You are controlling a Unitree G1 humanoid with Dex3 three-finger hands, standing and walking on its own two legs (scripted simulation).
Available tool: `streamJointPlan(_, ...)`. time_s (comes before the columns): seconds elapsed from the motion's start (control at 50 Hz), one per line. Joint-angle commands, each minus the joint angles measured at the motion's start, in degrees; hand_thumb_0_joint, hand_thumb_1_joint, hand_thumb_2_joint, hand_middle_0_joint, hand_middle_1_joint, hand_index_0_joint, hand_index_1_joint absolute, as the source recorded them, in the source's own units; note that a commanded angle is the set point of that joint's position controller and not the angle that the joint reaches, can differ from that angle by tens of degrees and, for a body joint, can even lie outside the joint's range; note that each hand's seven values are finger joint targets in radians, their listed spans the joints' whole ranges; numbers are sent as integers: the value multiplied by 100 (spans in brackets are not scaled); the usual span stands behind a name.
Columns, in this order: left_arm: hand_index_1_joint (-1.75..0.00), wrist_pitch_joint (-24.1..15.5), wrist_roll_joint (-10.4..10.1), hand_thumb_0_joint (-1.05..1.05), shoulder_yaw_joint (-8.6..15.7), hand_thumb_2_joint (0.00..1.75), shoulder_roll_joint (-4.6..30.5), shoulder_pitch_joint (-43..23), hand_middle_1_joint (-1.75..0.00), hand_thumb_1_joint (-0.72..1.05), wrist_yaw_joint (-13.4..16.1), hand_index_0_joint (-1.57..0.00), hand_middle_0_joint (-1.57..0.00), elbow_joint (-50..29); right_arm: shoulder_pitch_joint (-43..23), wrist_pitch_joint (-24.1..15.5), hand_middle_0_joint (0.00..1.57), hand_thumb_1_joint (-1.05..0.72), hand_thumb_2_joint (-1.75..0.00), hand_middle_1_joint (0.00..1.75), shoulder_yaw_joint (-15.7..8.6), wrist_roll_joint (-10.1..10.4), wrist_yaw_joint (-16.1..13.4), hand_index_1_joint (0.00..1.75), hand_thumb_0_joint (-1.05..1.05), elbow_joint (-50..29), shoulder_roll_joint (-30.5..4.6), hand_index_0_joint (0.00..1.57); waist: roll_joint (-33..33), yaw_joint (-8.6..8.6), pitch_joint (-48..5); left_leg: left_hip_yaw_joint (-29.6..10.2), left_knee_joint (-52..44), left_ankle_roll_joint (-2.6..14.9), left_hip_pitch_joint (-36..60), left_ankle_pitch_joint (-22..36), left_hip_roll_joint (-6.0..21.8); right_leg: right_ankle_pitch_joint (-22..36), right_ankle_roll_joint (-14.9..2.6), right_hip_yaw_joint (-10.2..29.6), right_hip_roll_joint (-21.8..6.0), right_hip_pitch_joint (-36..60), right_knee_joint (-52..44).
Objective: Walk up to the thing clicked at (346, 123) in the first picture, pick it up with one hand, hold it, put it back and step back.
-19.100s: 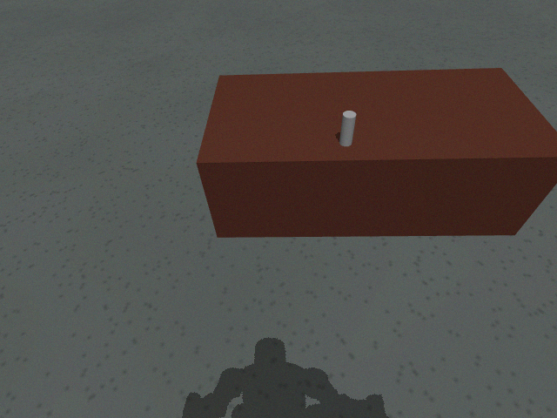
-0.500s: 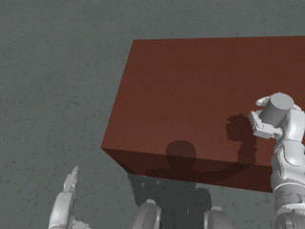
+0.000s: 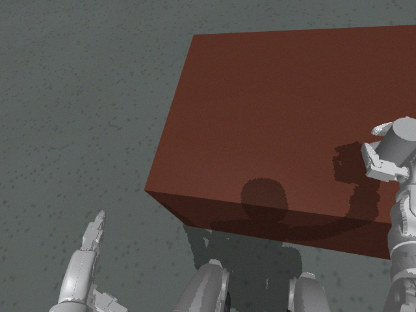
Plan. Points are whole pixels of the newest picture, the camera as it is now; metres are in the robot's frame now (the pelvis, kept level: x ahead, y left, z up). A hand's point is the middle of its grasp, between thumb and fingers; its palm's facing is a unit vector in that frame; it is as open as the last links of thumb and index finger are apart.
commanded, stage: lower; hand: right
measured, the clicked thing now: (392, 150) +0.44 -0.22 -0.01
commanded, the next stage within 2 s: loosen in 1.50 s
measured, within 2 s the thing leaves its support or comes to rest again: rests again in 1.28 s
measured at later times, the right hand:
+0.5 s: hand (371, 165) +0.45 -0.21 -0.08, palm faces +0.19 +0.98 +0.01, open 6.1 cm
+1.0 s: hand (365, 173) +0.45 -0.21 -0.12, palm faces +0.19 +0.98 +0.01, open 6.1 cm
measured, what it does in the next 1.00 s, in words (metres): lowers itself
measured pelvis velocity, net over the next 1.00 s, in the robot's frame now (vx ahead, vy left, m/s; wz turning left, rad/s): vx -0.03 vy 0.00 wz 0.03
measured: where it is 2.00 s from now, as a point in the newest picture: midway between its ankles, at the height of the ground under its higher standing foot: outside the picture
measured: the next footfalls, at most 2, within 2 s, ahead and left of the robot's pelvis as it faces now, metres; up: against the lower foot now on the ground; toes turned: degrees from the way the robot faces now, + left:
none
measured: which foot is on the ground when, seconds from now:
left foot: down 0.00-1.00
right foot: down 0.00-1.00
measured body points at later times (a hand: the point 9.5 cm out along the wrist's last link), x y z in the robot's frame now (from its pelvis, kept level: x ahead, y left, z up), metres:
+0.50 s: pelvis -0.01 +0.01 -0.04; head +0.15 -0.06 +0.37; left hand +0.15 +0.27 +0.03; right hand +0.43 -0.27 -0.08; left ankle +0.03 +0.14 -0.61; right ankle +0.03 -0.13 -0.61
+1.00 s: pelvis -0.03 +0.00 -0.07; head +0.15 -0.07 +0.34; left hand +0.14 +0.26 +0.04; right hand +0.43 -0.27 -0.12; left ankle +0.03 +0.14 -0.61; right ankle +0.03 -0.13 -0.61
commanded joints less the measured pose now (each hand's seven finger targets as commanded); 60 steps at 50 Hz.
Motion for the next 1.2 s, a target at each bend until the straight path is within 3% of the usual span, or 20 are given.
streamJointPlan(0.0, -5, -297, 19, 0, 605, 4, 936, 364, -6, -53, 107, -6, -5, -1149, -1907, -499, 141, -65, -133, 144, -106, 110, 72, 144, 0, -1069, -1154, 141, -1145, -21, -2733, 122, -675, 249, 1149, 1878, -183, 1869, -152, -53, 143, 2181, -868)
streamJointPlan(0.06, -5, -318, 1, 0, 727, 6, 1039, 355, -5, -55, 121, -5, -5, -1276, -1902, -488, 140, -65, -132, 143, -211, 99, 77, 144, 0, -1029, -1320, 141, -1093, 51, -2788, 103, -654, 234, 1141, 1948, -176, 1885, -178, -35, 129, 2087, -774)
streamJointPlan(0.12, -5, -358, 16, 0, 462, 5, 794, 413, -5, -55, 64, -5, -5, -1208, -1767, -520, 141, -65, -133, 144, -173, 121, 168, 144, 0, -583, -1094, 141, -944, 107, -2360, 33, -556, 223, 980, 1849, -163, 1633, -213, -50, 145, 1475, -574)
streamJointPlan(0.18, -5, -413, 28, 0, 696, 5, 1054, 383, -5, -54, 80, -5, -5, -1672, -1959, -663, 139, -64, -132, 143, -459, 50, 189, 143, 0, -798, -1620, 140, -1013, 178, -2891, -51, -470, 213, 1070, 1860, -152, 1625, -230, -49, 131, 1514, -391)
streamJointPlan(0.24, -5, -413, 41, 0, 684, 5, 1007, 579, -5, -55, 52, -5, -5, -1523, -1957, -693, 140, -67, -131, 142, -432, 85, 277, 142, 0, -622, -1521, 140, -1183, 226, -2730, 39, -305, 254, 789, 1788, -184, 1628, -204, -24, 154, 1423, -324)
streamJointPlan(0.26, -5, -433, 34, 0, 601, 6, 962, 566, -5, -55, 41, -5, -5, -1620, -1998, -720, 139, -65, -130, 141, -485, 79, 280, 141, 0, -825, -1588, 139, -1244, 127, -2880, 56, -225, 259, 758, 1856, -191, 1725, -202, -8, 153, 1441, -302)
streamJointPlan(0.32, -5, -486, 59, 0, 746, 6, 1098, 528, -5, -55, 30, -5, -5, -1913, -2088, -759, 137, -65, -130, 140, -606, 60, 285, 140, 0, -898, -1793, 138, -1314, 201, -3205, 31, -144, 243, 770, 1856, -194, 1714, -205, 8, 133, 1425, -124)
streamJointPlan(0.34, -6, -497, 65, 0, 847, 6, 1167, 565, -5, -56, 38, -4, -5, -1998, -2045, -758, 137, -65, -129, 139, -549, 56, 305, 139, 0, -904, -1697, 137, -1408, 305, -3244, 61, -113, 253, 702, 1872, -201, 1771, -190, 24, 121, 1546, -114)
streamJointPlan(0.46, -6, -529, 66, 0, 751, 6, 1067, 588, -5, -56, 10, -5, -5, -2087, -2165, -741, 139, -64, -131, 142, -582, -7, 302, 142, 0, -1064, -1829, 140, -1588, 250, -3279, 48, 23, 265, 456, 1698, -210, 1573, -178, 39, 109, 1309, 53)
streamJointPlan(0.5, -6, -520, 57, 0, 803, 7, 1053, 638, -5, -56, 1, -4, -5, -1904, -2067, -715, 138, -64, -130, 141, -553, -3, 300, 141, 0, -812, -1758, 139, -1636, 280, -2932, 53, 63, 285, 279, 1441, -204, 1263, -166, 25, 118, 1040, 50)
streamJointPlan(0.6, -6, -534, 57, 0, 956, 6, 1202, 684, -5, -56, 2, -4, -5, -2132, -2038, -706, 138, -66, -131, 141, -623, -60, 233, 141, 0, -835, -1837, 139, -1702, 321, -3026, 209, 268, 317, -75, 1398, -245, 1417, -138, 106, 82, 1261, 82)
streamJointPlan(0.68, -6, -560, 60, 0, 880, 6, 1138, 626, -5, -56, -25, -5, -5, -2265, -2114, -706, 141, -66, -134, 145, -510, -95, 226, 145, 0, -782, -1692, 142, -1758, 390, -3029, 248, 402, 330, -254, 1313, -244, 1345, -120, 129, 84, 1215, 154)
streamJointPlan(0.72, -6, -558, 56, 0, 1045, 7, 1263, 615, -5, -57, -10, -4, -5, -2265, -2192, -726, 141, -66, -134, 144, -612, -121, 192, 144, 0, -899, -1885, 141, -1855, 403, -3122, 269, 456, 339, -314, 1330, -251, 1461, -119, 160, 63, 1293, 179)
streamJointPlan(0.78, -6, -575, 36, 0, 1090, 6, 1294, 598, -5, -56, -28, -5, -5, -2401, -2215, -699, 138, -64, -132, 142, -589, -139, 158, 142, 0, -714, -1868, 139, -1611, 464, -2909, 216, 379, 318, -284, 1066, -238, 908, -155, 136, 98, 861, 225)
streamJointPlan(0.86, -5, -599, 21, 0, 1048, 6, 1266, 607, -5, -56, -37, -4, -5, -2582, -2258, -719, 140, -66, -133, 143, -622, -161, 127, 143, 0, -789, -1921, 140, -1659, 433, -3050, 228, 438, 325, -313, 956, -247, 774, -144, 145, 102, 846, 226)
streamJointPlan(0.96, -5, -627, 32, 0, 1124, 6, 1285, 667, -5, -56, -25, -4, -5, -2514, -2287, -728, 139, -67, -132, 142, -708, -178, 120, 142, 0, -852, -2119, 140, -1926, 405, -3083, 221, 580, 334, -486, 1124, -255, 1055, -130, 126, 87, 933, 376)
streamJointPlan(1.02, -6, -657, 42, 0, 1017, 7, 1223, 777, -5, -57, -51, -4, -5, -2594, -2277, -719, 141, -67, -134, 144, -667, -145, 154, 144, 0, -781, -1934, 141, -1789, 517, -3093, 226, 622, 313, -462, 1258, -263, 1150, -149, 127, 88, 816, 509)
streamJointPlan(1.08, -6, -668, 12, 0, 1216, 7, 1361, 743, -5, -57, -34, -4, -5, -2687, -2219, -708, 139, -68, -131, 142, -782, -182, 135, 142, 0, -852, -2194, 140, -1835, 510, -3166, 173, 583, 301, -373, 1241, -258, 1096, -167, 113, 80, 782, 536)
streamJointPlan(1.12, -6, -670, 18, 0, 1187, 6, 1299, 753, -5, -57, -63, -4, -5, -2578, -2129, -658, 139, -67, -131, 142, -689, -154, 143, 142, 0, -593, -1954, 139, -1714, 539, -2956, 146, 594, 288, -412, 1150, -261, 900, -182, 97, 97, 471, 601)
streamJointPlan(1.18, -6, -683, -22, 0, 1280, 6, 1374, 752, -5, -57, -56, -4, -5, -2595, -2135, -664, 136, -66, -129, 139, -723, -163, 154, 139, 0, -679, -2049, 137, -1703, 562, -2983, 149, 609, 294, -454, 1007, -250, 752, -169, 106, 105, 427, 581)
